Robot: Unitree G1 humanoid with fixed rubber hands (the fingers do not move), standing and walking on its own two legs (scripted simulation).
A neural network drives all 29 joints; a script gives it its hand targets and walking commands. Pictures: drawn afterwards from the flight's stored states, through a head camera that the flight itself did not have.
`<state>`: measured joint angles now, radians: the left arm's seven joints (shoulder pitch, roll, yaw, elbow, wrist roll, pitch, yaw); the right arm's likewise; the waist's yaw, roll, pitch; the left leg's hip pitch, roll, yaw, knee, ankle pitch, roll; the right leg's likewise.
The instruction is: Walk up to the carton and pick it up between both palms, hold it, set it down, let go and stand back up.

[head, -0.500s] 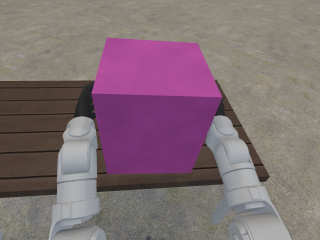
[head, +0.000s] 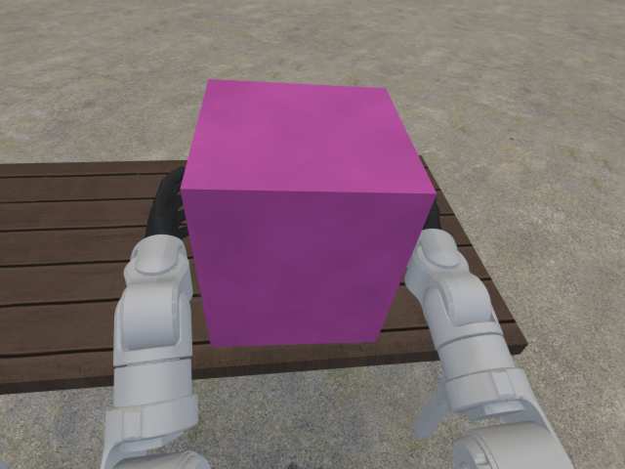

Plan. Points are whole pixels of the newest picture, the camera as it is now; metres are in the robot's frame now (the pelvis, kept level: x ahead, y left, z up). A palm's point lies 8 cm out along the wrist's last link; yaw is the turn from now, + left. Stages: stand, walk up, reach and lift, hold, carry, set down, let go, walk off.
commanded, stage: hold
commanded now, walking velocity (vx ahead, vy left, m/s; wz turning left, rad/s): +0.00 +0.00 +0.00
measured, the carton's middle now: (297, 218) +0.37 +0.00 +0.16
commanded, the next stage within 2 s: none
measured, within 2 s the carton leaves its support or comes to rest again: neither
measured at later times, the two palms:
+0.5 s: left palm (162, 231) +0.36 +0.16 +0.17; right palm (415, 222) +0.36 -0.14 +0.16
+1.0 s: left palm (163, 231) +0.36 +0.16 +0.17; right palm (415, 218) +0.36 -0.14 +0.17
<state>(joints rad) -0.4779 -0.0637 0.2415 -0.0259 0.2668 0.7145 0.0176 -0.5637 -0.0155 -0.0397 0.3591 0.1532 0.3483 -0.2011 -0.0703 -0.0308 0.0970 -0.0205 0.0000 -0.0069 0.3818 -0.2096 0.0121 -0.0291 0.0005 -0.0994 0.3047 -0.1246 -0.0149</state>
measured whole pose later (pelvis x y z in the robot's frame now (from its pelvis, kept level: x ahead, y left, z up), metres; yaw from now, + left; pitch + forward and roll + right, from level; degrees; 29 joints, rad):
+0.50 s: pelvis +0.00 +0.00 +0.00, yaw +0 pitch -8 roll -1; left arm -0.53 -0.04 0.25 0.07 0.26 0.68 0.01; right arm -0.61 -0.01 -0.06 0.44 0.16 0.32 -0.21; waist -0.07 -0.04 0.08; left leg -0.05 0.00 -0.01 0.39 -0.21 0.01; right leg -0.04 0.00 -0.11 0.29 -0.11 -0.01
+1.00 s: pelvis +0.00 +0.00 +0.00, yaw +0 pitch -7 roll -1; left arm -0.55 -0.03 0.26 0.11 0.24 0.67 0.02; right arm -0.64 -0.01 -0.07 0.47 0.15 0.32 -0.21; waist -0.07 -0.04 0.07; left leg -0.06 0.00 -0.01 0.38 -0.20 0.01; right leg -0.06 0.00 -0.11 0.30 -0.11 -0.02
